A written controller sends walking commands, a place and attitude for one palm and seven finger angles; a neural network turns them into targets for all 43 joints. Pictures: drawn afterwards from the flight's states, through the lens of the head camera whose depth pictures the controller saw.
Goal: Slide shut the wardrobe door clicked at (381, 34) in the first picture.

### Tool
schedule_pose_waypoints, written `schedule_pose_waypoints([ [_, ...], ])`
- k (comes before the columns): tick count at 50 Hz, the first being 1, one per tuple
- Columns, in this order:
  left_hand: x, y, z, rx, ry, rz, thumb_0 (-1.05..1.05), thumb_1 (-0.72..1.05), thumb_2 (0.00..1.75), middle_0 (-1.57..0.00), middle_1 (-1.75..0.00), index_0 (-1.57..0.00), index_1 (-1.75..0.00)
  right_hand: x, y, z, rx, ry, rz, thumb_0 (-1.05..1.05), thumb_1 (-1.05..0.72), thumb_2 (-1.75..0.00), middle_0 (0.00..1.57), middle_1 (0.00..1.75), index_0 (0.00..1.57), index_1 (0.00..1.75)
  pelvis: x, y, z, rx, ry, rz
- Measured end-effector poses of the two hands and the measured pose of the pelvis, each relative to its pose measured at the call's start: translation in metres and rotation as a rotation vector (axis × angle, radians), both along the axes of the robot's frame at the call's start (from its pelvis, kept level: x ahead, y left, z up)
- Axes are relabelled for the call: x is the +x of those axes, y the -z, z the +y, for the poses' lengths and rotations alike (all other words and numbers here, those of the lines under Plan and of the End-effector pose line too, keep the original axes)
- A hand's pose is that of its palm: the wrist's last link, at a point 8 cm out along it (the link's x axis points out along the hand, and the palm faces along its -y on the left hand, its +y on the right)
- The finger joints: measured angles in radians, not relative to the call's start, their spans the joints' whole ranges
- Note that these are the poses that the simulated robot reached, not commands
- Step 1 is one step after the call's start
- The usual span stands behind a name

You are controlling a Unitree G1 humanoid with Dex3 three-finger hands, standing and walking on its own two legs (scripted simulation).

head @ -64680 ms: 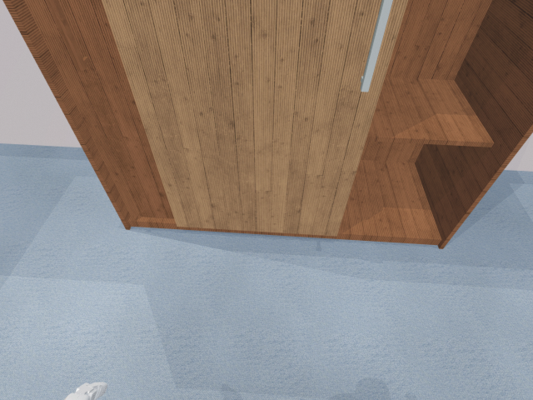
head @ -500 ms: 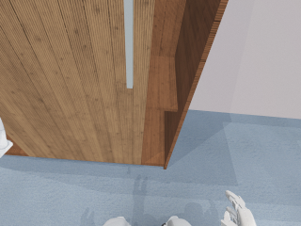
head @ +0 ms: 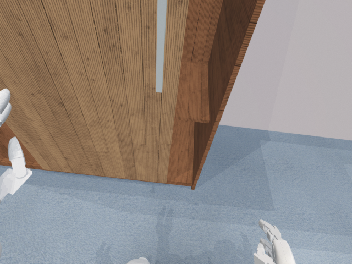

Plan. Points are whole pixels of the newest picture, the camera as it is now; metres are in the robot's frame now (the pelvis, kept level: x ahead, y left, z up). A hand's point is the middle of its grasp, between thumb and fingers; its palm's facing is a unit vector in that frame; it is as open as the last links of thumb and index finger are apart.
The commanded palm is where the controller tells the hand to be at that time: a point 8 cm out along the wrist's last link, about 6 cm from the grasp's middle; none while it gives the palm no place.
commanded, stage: step back with the hand held close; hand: left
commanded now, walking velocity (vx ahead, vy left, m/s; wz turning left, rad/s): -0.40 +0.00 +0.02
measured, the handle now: (161, 39) +0.61 +0.11 +0.19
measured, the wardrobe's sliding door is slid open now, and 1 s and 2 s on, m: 0.16 0.16 0.16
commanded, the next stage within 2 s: stop stepping back and stand still in 0.06 s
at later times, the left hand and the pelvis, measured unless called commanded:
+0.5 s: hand out of the picture +0.09 +0.27 +0.17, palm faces +0.41 -0.86 -0.32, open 7.4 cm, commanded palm +0.04 +0.31 +0.19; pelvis -0.13 +0.02 +0.00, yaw -5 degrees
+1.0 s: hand out of the picture +0.05 +0.30 +0.17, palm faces +0.40 -0.85 -0.36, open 7.4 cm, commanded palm -0.01 +0.34 +0.19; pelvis -0.18 +0.05 -0.01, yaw -5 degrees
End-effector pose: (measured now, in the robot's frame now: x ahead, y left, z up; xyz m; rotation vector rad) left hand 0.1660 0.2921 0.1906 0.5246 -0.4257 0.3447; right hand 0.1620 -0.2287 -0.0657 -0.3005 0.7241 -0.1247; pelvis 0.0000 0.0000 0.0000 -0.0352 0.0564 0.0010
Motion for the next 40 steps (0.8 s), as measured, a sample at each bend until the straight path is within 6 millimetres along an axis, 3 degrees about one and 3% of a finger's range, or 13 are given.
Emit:
schedule_pose_waypoints([
  [6, -0.012, 0.001, 0.011, 0.05, 0.073, 0.081, 0.02, 0.88, 0.9, -0.21, -0.3, -0.21, -0.31, -0.023, -0.019, 0.007, -0.026, 0.035, -0.031, 0.01, -0.91, -0.9, 0.21, 0.3, 0.2, 0.3, -0.031, -0.006, 0.011, 0.019, 0.004, 0.01],
  [12, -0.054, -0.012, 0.011, 0.059, 0.092, 0.127, 0.02, 0.88, 0.9, -0.21, -0.3, -0.21, -0.31, -0.063, -0.033, 0.014, 0.002, 0.028, -0.099, 0.01, -0.91, -0.9, 0.21, 0.3, 0.2, 0.3, -0.067, -0.014, 0.014, -0.021, 0.049, -0.018],
  [17, -0.092, -0.006, 0.011, 0.042, 0.031, 0.134, 0.02, 0.88, 0.9, -0.21, -0.3, -0.21, -0.31, -0.104, -0.023, 0.007, 0.001, 0.041, -0.086, 0.01, -0.9, -0.9, 0.21, 0.3, 0.2, 0.3, -0.098, -0.008, 0.01, 0.003, 0.066, -0.039],
  [21, -0.111, 0.002, 0.017, -0.049, -0.012, 0.111, 0.02, 0.88, 0.9, -0.21, -0.3, -0.21, -0.31, -0.141, -0.015, -0.003, -0.027, 0.082, -0.025, 0.01, -0.9, -0.9, 0.21, 0.3, 0.2, 0.3, -0.118, -0.008, 0.014, 0.008, 0.089, -0.062],
  [26, -0.117, 0.013, 0.022, -0.136, -0.002, 0.03, 0.02, 0.89, 0.9, -0.21, -0.3, -0.21, -0.31, -0.182, -0.012, -0.011, -0.079, 0.157, -0.03, 0.01, -0.9, -0.9, 0.21, 0.3, 0.2, 0.3, -0.134, 0.002, 0.026, -0.004, 0.091, -0.078],
  [30, -0.118, 0.011, 0.02, -0.108, 0.025, 0.049, 0.02, 0.89, 0.9, -0.21, -0.3, -0.21, -0.31, -0.211, -0.013, -0.004, -0.039, 0.201, -0.037, 0.02, -0.91, -0.9, 0.21, 0.3, 0.2, 0.3, -0.148, -0.003, 0.024, 0.007, 0.085, -0.107],
  [36, -0.147, -0.001, 0.013, 0.021, 0.06, 0.067, 0.02, 0.89, 0.9, -0.21, -0.3, -0.21, -0.31, -0.234, -0.001, 0.005, 0.005, 0.164, 0.017, 0.01, -0.9, -0.9, 0.21, 0.3, 0.2, 0.3, -0.163, -0.001, 0.019, 0.009, 0.084, -0.089],
  [40, -0.162, -0.007, 0.023, -0.005, 0.033, 0.016, 0.02, 0.88, 0.9, -0.21, -0.3, -0.21, -0.31, -0.24, 0.004, 0.005, -0.016, 0.148, 0.077, 0.02, -0.9, -0.9, 0.21, 0.3, 0.2, 0.3, -0.171, -0.002, 0.026, 0.016, 0.089, -0.086],
])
